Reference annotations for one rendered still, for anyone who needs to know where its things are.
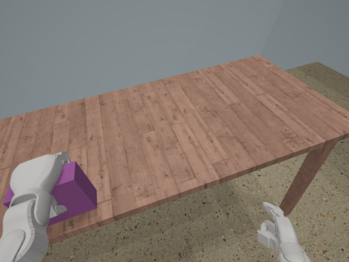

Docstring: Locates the robot left forearm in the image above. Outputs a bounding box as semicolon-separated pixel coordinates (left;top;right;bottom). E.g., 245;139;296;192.
0;189;52;262

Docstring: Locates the robot left hand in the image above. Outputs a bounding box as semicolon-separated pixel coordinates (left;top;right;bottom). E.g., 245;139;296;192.
10;151;71;218

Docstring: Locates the robot right hand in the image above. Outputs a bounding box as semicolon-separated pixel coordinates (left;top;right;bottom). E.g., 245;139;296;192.
257;202;299;252

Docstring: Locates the robot right forearm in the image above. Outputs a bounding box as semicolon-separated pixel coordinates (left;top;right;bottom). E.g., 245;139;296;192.
278;241;311;262

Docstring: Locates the sponge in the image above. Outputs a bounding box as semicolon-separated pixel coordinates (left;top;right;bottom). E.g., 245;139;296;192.
3;161;97;226

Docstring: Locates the table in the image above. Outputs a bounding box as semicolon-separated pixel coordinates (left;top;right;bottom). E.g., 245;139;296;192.
0;55;349;245

